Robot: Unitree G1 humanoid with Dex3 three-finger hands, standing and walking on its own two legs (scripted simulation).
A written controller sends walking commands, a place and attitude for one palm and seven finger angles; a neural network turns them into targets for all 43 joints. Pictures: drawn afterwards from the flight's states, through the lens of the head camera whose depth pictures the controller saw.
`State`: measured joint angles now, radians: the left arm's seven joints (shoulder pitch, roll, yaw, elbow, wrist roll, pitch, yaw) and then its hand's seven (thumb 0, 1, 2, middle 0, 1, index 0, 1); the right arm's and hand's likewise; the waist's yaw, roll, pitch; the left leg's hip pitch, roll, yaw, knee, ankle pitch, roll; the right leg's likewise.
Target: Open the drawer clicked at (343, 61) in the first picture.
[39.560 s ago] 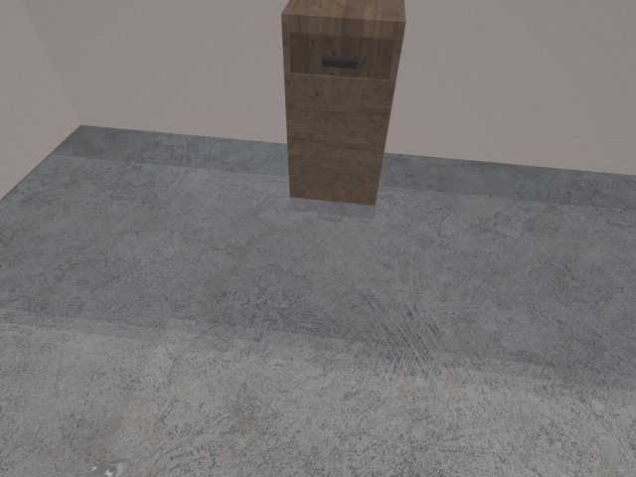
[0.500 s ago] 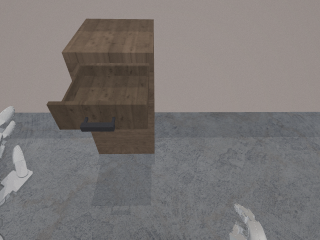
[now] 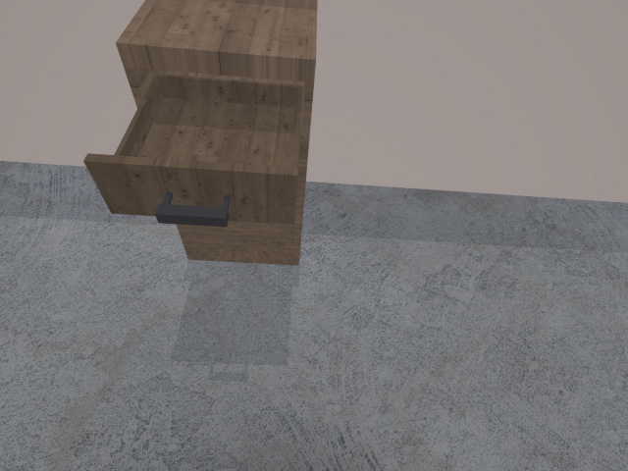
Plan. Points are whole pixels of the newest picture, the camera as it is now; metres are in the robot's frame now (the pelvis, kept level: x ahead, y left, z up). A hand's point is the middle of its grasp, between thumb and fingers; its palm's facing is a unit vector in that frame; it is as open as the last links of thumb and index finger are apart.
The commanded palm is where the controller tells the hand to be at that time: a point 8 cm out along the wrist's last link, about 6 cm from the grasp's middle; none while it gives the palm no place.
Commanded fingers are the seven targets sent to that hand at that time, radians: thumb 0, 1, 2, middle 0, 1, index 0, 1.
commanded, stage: let the arm hang, fingers relaxed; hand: left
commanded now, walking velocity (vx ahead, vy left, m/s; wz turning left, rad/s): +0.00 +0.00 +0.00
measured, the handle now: (195, 207) +0.54 +0.25 -0.07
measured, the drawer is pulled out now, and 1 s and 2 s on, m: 0.30 0.30 0.30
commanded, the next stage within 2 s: look to check the result in 0.72 s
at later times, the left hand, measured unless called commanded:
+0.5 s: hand out of the picture +0.02 +0.18 -0.16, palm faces +0.01 -0.98 -0.20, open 7.4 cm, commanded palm none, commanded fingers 0.00 0.90 0.90 -0.20 -0.30 -0.20 -0.30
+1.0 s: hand out of the picture +0.00 +0.17 -0.17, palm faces +0.02 -0.98 -0.20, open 7.4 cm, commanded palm none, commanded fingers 0.00 0.90 0.90 -0.20 -0.30 -0.20 -0.30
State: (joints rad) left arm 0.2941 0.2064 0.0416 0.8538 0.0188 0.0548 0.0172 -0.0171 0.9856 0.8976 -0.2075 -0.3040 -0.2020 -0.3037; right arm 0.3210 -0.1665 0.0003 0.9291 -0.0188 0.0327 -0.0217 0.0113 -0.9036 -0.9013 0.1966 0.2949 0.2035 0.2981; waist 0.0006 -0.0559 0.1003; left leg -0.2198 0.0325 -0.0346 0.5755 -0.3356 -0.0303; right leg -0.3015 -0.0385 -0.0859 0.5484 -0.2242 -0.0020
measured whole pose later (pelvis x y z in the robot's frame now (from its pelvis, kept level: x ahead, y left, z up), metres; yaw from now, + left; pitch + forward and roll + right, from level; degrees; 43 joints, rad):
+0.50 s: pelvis +0.00 +0.00 +0.01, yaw -2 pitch -3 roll +0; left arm 0.25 0.16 0.02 1.09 0.01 0.02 0.02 0.01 0.91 0.90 -0.20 -0.30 -0.20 -0.30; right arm 0.32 -0.13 -0.01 1.06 -0.01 0.02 -0.03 0.01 -0.91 -0.90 0.20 0.29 0.20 0.30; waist 0.00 0.01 0.06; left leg -0.13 0.03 0.00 0.44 -0.27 -0.02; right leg -0.23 -0.04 -0.05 0.44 -0.16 0.00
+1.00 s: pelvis +0.00 +0.00 +0.01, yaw -2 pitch -3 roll +0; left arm 0.26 0.15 0.04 1.12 0.01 0.01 0.03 0.01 0.91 0.90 -0.20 -0.30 -0.20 -0.30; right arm 0.33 -0.12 -0.02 1.09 -0.01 0.02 -0.04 0.01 -0.90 -0.90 0.20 0.29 0.20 0.30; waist 0.00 0.00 0.08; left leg -0.13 0.04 0.00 0.43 -0.26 -0.04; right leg -0.23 -0.03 -0.06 0.43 -0.15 -0.01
